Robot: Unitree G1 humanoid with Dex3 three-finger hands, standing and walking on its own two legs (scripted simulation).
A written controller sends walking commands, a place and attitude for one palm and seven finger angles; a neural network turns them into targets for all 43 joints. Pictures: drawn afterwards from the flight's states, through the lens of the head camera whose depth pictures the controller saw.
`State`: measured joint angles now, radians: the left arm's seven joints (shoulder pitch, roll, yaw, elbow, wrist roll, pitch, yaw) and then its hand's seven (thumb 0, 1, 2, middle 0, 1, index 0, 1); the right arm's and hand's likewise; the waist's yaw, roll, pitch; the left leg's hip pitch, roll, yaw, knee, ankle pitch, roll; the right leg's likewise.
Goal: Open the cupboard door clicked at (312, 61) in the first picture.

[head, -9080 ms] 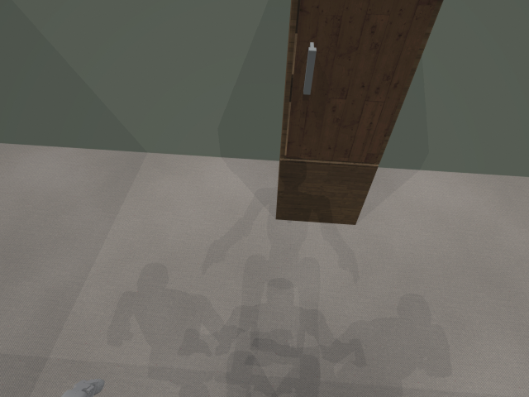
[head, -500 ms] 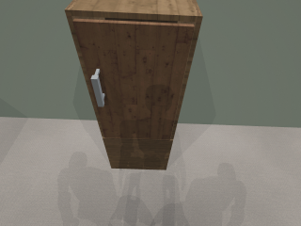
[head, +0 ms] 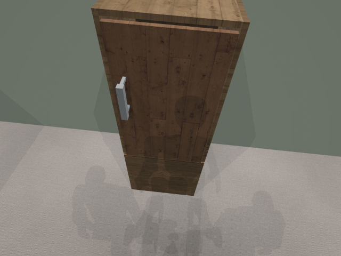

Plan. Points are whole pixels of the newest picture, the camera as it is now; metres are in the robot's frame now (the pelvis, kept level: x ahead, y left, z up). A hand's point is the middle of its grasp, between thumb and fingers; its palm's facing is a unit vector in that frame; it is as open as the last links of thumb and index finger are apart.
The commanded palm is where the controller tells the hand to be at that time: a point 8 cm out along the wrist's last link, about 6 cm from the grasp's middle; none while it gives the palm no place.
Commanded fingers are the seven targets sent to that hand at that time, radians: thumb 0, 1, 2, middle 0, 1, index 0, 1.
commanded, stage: come to a stop and stand still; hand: left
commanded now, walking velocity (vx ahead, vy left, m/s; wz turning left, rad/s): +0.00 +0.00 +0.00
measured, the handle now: (124, 98) +0.55 +0.19 +0.03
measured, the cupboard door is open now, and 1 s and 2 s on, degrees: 0 0 0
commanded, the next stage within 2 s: look again from close up in 0.38 s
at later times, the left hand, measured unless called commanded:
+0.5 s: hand out of the picture -0.02 +0.18 -0.17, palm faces +0.03 -0.98 -0.20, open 7.4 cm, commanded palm none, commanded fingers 0.00 0.90 0.90 -0.20 -0.30 -0.20 -0.30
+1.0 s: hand out of the picture +0.05 +0.19 -0.17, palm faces +0.00 -0.98 -0.20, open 7.3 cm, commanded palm none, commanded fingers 0.00 0.90 0.90 -0.20 -0.30 -0.20 -0.30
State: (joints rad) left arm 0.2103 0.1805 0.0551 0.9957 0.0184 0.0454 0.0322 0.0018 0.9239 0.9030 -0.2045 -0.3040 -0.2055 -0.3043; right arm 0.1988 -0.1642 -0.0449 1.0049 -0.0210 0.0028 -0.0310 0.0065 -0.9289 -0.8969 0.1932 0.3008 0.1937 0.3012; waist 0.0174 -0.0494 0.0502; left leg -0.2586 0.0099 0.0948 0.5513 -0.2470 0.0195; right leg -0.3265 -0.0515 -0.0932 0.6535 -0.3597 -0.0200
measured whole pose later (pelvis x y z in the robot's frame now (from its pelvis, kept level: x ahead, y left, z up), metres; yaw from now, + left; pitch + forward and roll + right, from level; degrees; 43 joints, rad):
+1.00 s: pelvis +0.02 +0.01 +0.01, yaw -1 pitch -1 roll +0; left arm 0.25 0.18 0.00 1.07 0.01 -0.01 0.03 0.01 0.91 0.90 -0.20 -0.30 -0.20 -0.30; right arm 0.25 -0.16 0.00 1.11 -0.01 -0.02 -0.02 0.01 -0.91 -0.90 0.20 0.30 0.20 0.30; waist 0.00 -0.02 0.02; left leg -0.20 0.00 0.10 0.46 -0.25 0.03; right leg -0.18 -0.03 -0.02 0.47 -0.28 0.01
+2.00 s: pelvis -0.01 +0.00 -0.05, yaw +1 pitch +12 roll -2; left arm 0.26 0.32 0.32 0.17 -0.36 -0.36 -0.45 0.01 0.00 0.52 -0.27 -0.88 -0.27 -0.88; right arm 0.30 -0.27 -0.01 0.60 0.04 -0.24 -0.06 0.01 -0.90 -0.90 0.20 0.30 0.20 0.30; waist -0.02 0.02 -0.11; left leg -0.79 0.05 0.03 1.02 -0.44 0.02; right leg -0.72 -0.01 -0.09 0.99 -0.48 -0.02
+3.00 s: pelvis -0.01 +0.01 -0.03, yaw +1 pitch +8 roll -2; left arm -0.04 0.44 0.44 0.42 -0.36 -0.24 -0.56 -0.01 -0.50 0.30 -0.30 -1.20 -0.30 -1.20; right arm 0.30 -0.28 0.03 0.56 0.05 -0.20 -0.08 0.01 -0.90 -0.90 0.20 0.30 0.20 0.30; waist -0.01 0.01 -0.07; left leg -0.62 0.04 0.04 0.85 -0.38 0.03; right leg -0.54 -0.01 -0.08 0.80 -0.40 0.00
